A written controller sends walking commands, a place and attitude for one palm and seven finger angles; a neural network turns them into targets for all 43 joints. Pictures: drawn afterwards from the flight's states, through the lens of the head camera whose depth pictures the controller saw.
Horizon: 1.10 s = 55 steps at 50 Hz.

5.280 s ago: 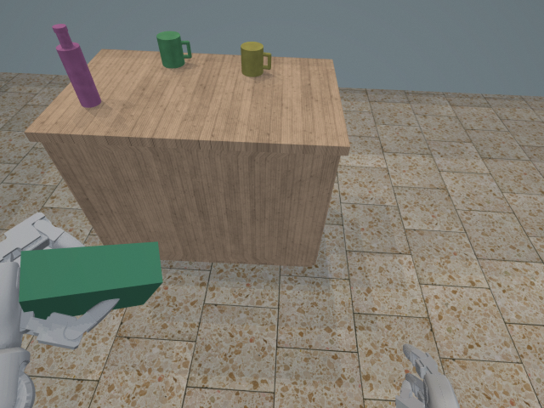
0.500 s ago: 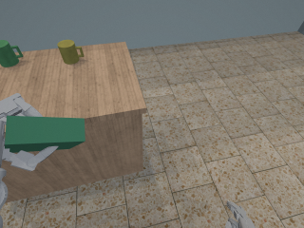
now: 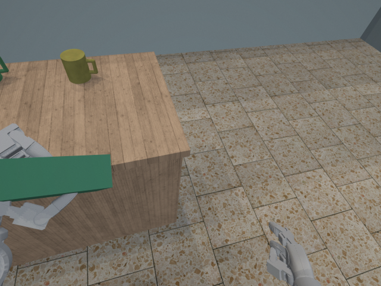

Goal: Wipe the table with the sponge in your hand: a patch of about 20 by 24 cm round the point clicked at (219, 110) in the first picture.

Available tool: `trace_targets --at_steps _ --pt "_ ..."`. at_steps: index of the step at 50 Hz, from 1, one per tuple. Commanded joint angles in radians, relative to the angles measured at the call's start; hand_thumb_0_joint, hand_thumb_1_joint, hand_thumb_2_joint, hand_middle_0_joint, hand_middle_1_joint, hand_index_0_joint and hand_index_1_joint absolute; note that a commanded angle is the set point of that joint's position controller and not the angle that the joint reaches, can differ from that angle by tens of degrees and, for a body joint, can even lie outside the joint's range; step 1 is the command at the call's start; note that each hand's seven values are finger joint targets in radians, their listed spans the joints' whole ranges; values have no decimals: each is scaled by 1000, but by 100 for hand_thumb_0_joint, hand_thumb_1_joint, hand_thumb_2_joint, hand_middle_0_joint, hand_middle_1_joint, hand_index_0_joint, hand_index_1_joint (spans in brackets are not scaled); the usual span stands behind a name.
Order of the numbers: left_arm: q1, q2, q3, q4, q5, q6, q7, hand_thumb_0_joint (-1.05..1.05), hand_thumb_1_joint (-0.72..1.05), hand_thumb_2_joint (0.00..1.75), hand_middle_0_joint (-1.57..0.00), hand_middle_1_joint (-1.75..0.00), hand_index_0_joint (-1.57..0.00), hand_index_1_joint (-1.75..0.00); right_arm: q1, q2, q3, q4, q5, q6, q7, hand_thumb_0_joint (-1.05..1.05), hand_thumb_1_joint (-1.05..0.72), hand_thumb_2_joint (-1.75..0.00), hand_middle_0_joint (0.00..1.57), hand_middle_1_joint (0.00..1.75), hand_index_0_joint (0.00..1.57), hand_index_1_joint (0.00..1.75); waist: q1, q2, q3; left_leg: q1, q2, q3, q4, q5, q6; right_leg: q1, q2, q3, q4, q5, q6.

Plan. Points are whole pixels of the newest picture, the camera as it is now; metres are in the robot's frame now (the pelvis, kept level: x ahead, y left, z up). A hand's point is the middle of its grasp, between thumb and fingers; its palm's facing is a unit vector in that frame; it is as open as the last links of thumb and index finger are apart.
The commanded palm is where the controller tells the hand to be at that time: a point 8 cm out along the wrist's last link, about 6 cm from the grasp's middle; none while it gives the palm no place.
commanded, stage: shuffle to correct the standing spot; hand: left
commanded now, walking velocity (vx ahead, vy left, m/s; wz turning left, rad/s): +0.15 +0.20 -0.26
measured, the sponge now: (74, 177) +0.23 +0.21 +0.16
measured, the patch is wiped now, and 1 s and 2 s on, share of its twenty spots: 0.00 0.00 0.00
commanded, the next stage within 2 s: come to a stop and stand still in 1.80 s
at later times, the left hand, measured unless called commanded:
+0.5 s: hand (50, 158) +0.26 +0.26 +0.16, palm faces +0.33 -0.85 -0.40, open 8.9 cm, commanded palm +0.21 +0.30 +0.18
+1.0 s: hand (34, 150) +0.27 +0.28 +0.17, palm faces +0.35 -0.85 -0.39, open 8.9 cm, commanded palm +0.22 +0.33 +0.18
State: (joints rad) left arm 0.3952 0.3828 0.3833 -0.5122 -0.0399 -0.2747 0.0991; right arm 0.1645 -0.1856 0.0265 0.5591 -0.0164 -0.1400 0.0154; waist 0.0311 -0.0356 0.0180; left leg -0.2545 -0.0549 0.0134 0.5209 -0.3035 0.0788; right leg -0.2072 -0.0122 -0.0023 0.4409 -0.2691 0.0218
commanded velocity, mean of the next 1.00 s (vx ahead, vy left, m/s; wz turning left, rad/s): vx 0.10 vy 0.20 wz -0.07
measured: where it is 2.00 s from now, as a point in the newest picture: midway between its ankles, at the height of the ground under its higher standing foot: outside the picture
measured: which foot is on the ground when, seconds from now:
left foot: down 0.00-0.74, up 0.76-1.00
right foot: down 0.00-0.46, up 0.48-0.72, down 0.74-1.00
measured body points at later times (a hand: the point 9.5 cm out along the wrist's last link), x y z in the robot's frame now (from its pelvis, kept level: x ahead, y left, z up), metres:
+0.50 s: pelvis +0.03 +0.03 -0.02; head +0.05 +0.05 +0.43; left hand +0.24 +0.31 +0.18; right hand +0.17 -0.23 -0.10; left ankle +0.00 +0.08 -0.74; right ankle -0.03 -0.13 -0.71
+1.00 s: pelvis +0.04 +0.06 +0.00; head +0.05 +0.05 +0.45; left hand +0.24 +0.32 +0.19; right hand +0.19 -0.20 -0.09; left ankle +0.10 +0.29 -0.65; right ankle +0.09 -0.02 -0.74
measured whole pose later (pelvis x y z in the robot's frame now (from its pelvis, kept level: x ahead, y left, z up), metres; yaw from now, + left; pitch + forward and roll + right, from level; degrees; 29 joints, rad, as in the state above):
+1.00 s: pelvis +0.04 +0.06 +0.00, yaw -4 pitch -1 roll +4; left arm 0.45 0.31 0.34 -0.46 -0.04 -0.21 0.12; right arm 0.21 -0.26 -0.01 0.61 -0.02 -0.06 -0.01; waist 0.03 -0.05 0.05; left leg -0.57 0.10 -0.05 1.06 -0.22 -0.02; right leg -0.32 -0.11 -0.15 0.57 -0.24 -0.06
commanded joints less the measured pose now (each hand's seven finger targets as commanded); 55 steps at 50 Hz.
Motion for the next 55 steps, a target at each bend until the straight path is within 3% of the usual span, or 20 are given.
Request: trace_targets --at_steps 1,12,16,18,20,21,22,23,24,26,29,35,36,37,38,41,43,45,51,55 --pt "-22 155 83 -131 -10 -9 19 0 10 130 -120 -160 -120 -160 -28 -161 -66 -144 13 0 -24 0 -90 -90 20 30 20 30 -25 60 -185 37 112 -55 -43 366 -92 94 -32 39 54 315 -86" --pt "-57 174 100 -213 -22 -16 20 0 10 130 -120 -160 -120 -160 -45 -155 -61 -182 17 24 -23 0 -90 -90 20 30 20 30 -23 148 -171 65 135 -36 37 542 -100 69 -26 25 158 257 -102" --pt "3 169 116 -148 -27 -20 33 0 10 130 -120 -160 -120 -160 -37 -168 -78 -170 23 45 -13 0 -90 -90 20 30 20 30 -9 -60 -177 -204 51 -4 290 298 -116 241 -216 281 109 482 -212" --pt "-10 190 147 -150 -18 -36 46 0 10 130 -120 -160 -120 -160 -53 -161 -79 -169 28 56 -8 0 -90 -90 20 30 20 30 -5 -126 -124 -299 76 -75 298 -73 -79 223 -314 405 83 504 -238" --pt "-7 180 147 -168 -16 -35 49 0 10 130 -120 -160 -120 -160 -31 -144 -74 -154 29 73 -7 0 -90 -90 20 30 20 30 -37 -70 -96 -151 116 -120 71 -113 -50 59 -276 290 149 336 -155" --pt "-26 186 151 -184 -18 -31 41 0 10 130 -120 -160 -120 -160 -30 -150 -76 -148 31 79 -17 0 -90 -90 20 30 20 30 -61 64 -94 7 96 -99 -68 23 -45 -66 -160 151 257 252 -95" --pt "-31 168 130 -216 -15 -34 33 0 10 130 -120 -160 -120 -160 -46 -166 -80 -163 34 75 -24 0 -90 -90 20 30 20 30 -57 253 -104 119 146 -219 -135 219 -21 -197 11 -12 430 107 -32" --pt "-41 180 130 -251 -10 -36 31 0 10 130 -120 -160 -120 -160 -39 -154 -86 -182 33 59 -22 0 -90 -90 20 30 20 30 -57 347 -122 226 239 -326 -158 463 34 -338 53 -55 578 -211 -10" --pt "-50 195 139 -267 -6 -33 34 0 10 130 -120 -160 -120 -160 -33 -148 -86 -181 18 45 -17 0 -90 -90 20 30 20 30 -65 353 -124 322 275 -387 -170 651 13 -441 44 -35 702 -302 -26" --pt "-91 184 107 -319 -4 -42 31 0 10 130 -120 -160 -120 -160 -40 -148 -88 -176 14 33 -5 0 -90 -90 20 30 20 30 -50 205 -137 340 261 -311 -123 728 -31 -460 4 -28 753 -250 -44" --pt "15 158 94 -245 -3 -16 34 0 10 130 -120 -160 -120 -160 -13 -151 -94 -154 23 22 -5 0 -90 -90 20 30 20 30 -44 167 -109 286 207 -177 -108 712 12 -413 -13 -90 590 -138 -30" --pt "142 202 172 -156 -39 0 31 0 10 130 -120 -160 -120 -160 -43 -159 -82 -165 14 36 -20 0 -90 -90 20 30 20 30 3 151 -171 -94 160 -65 59 643 -88 163 -9 -194 96 126 -60" --pt "150 204 177 -122 -35 1 33 0 10 130 -120 -160 -120 -160 -52 -164 -85 -164 20 45 -23 0 -90 -90 20 30 20 30 24 44 -205 -282 124 -61 293 487 -112 366 -100 -105 33 223 -114" --pt "120 225 190 -113 -39 -7 31 0 10 130 -120 -160 -120 -160 -36 -144 -88 -168 31 49 -21 0 -90 -90 20 30 20 30 17 -218 -271 -426 36 -10 672 -4 -84 438 -368 285 -5 278 -232" --pt "99 203 206 -66 -46 -6 33 0 10 130 -120 -160 -120 -160 -35 -183 -92 -172 17 49 -23 0 -90 -90 20 30 20 30 -18 -197 -205 -481 37 -124 847 -172 -74 244 -515 564 -118 149 -270" --pt "21 200 187 -134 -37 -17 23 0 10 130 -120 -160 -120 -160 -22 -177 -101 -140 19 73 7 0 -90 -90 20 30 20 30 -30 -84 -124 -473 122 -203 913 -47 -100 40 -445 427 -128 8 -212" --pt "-7 161 118 -153 -15 -14 24 0 10 130 -120 -160 -120 -160 -37 -148 -72 -119 15 68 -1 0 -90 -90 20 30 20 30 -36 1 -76 -400 144 -121 856 37 -109 -113 -366 217 -153 9 -175" --pt "-77 157 68 -199 -11 -9 31 0 10 130 -120 -160 -120 -160 -48 -144 -58 -105 9 49 -13 0 -90 -90 20 30 20 30 -38 -6 -52 -348 138 -49 745 108 -109 -171 -315 129 -192 -80 -153" --pt "-65 234 144 -195 0 8 65 0 10 130 -120 -160 -120 -160 -52 -119 -64 -99 -4 -19 -66 0 -90 -90 20 30 20 30 -6 -142 -81 -74 91 122 200 40 -85 -146 -283 71 -144 -195 -125" --pt "-8 168 140 -143 -12 16 69 0 10 130 -120 -160 -120 -160 -21 -111 -74 -116 14 -10 -71 0 -90 -90 20 30 20 30 -13 -149 -103 -10 38 162 7 10 -83 -56 -249 52 -69 -141 -96"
